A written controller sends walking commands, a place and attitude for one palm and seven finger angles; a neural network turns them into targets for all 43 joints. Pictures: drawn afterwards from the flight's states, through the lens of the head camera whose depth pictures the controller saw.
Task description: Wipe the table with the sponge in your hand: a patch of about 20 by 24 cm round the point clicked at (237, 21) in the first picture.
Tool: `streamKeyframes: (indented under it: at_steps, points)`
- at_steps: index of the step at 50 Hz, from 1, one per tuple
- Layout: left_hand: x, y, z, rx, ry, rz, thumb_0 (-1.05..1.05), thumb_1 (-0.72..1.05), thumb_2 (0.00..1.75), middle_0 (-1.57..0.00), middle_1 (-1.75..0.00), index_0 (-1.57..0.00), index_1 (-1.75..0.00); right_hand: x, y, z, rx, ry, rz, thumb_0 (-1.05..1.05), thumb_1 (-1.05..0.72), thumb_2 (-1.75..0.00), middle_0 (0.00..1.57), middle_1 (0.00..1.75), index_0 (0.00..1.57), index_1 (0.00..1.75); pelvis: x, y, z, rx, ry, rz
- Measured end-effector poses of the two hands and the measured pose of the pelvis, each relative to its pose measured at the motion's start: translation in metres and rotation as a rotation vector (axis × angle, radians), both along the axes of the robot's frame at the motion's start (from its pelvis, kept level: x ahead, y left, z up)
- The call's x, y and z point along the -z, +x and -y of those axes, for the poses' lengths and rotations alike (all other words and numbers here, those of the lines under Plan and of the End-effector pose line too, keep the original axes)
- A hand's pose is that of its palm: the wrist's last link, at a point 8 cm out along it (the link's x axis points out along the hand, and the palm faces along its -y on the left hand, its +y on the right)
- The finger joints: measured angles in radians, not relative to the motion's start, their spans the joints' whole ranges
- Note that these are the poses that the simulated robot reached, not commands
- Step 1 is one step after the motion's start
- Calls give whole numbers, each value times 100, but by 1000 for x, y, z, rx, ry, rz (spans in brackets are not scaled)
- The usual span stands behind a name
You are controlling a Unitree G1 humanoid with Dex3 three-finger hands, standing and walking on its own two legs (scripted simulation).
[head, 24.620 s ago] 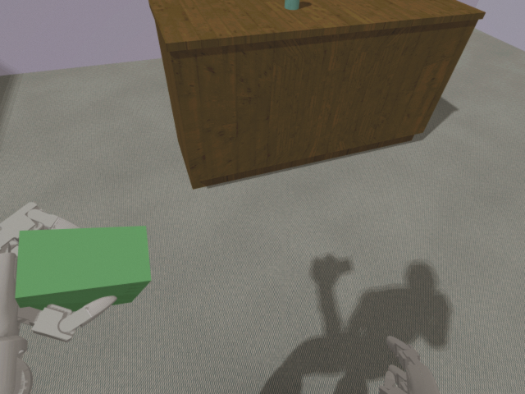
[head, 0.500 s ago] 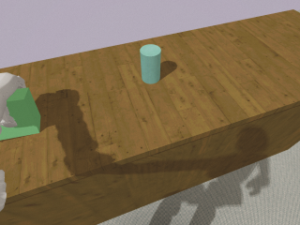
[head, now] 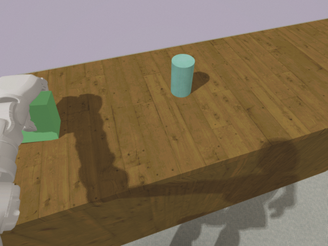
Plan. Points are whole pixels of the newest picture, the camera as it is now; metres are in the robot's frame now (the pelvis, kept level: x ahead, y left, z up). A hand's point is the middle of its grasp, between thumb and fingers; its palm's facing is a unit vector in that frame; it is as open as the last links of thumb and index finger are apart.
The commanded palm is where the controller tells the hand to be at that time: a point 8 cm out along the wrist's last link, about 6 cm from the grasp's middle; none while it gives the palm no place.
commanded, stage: slide across to the middle lane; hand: left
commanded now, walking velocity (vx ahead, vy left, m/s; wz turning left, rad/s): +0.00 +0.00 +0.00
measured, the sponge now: (31, 123) +0.38 +0.38 +0.07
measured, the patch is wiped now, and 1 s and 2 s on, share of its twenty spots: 0.10 0.15 0.60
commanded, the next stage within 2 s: wipe back along the middle lane in 0.52 s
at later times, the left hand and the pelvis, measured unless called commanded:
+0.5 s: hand (57, 96) +0.43 +0.31 +0.12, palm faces -0.06 +0.02 -1.00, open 10.0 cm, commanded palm +0.42 +0.28 +0.16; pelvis +0.02 +0.01 +0.01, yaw +1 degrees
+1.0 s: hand (65, 105) +0.41 +0.28 +0.11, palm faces -0.03 -0.02 -1.00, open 10.0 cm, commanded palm +0.38 +0.26 +0.15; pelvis +0.03 -0.02 +0.01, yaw +1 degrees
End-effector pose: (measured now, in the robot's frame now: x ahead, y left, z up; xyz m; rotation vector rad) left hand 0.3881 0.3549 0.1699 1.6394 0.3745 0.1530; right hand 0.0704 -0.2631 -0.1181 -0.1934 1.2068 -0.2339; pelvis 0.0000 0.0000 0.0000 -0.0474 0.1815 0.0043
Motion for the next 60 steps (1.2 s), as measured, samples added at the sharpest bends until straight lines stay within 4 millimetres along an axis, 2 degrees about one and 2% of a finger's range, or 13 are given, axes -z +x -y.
streamKeyframes:
  at_steps: [7, 16, 22, 31, 38, 50, 60]
  points:
    - [-4, 1, 10, 4, -20, 64, 0, -56, 111, -78, -134, -79, -137, -4, 27, -14, -41, 17, 46, 1, -91, -90, 20, 30, 20, 30, -4, 5, -6, -18, 6, 30]
    - [-5, 21, 36, 1, -45, 85, 0, -55, 111, -75, -137, -77, -139, -14, 72, -28, -93, 37, 153, 1, -91, -90, 20, 30, 20, 30, -6, 13, -9, -23, 11, 41]
    - [-3, 29, 51, -3, -39, 84, 0, -54, 110, -74, -137, -76, -140, -18, 89, -29, -112, 52, 182, 1, -91, -90, 20, 30, 20, 30, -7, 20, -8, -21, 13, 39]
    - [-2, 28, 64, -34, -47, 91, 0, -53, 110, -73, -138, -75, -141, -13, 98, -22, -125, 67, 156, 1, -91, -90, 20, 30, 20, 30, -8, 28, 1, -28, 18, 42]
    - [-2, 26, 70, -53, -46, 82, 0, -52, 110, -72, -139, -74, -141, -13, 99, -10, -112, 68, 152, 1, -91, -90, 20, 30, 20, 30, -8, 32, 11, -22, 22, 48]
    - [1, 1, 84, -53, -79, 122, 0, -48, 108, -69, -141, -70, -143, -20, 108, 11, -106, 68, 196, 1, -91, -90, 20, 30, 19, 30, -8, 34, 25, -8, 28, 75]
    - [2, -11, 92, -60, -70, 136, -1, -47, 107, -68, -142, -69, -144, -27, 119, 13, -112, 75, 257, 1, -91, -90, 20, 30, 19, 30, -8, 30, 29, -4, 30, 83]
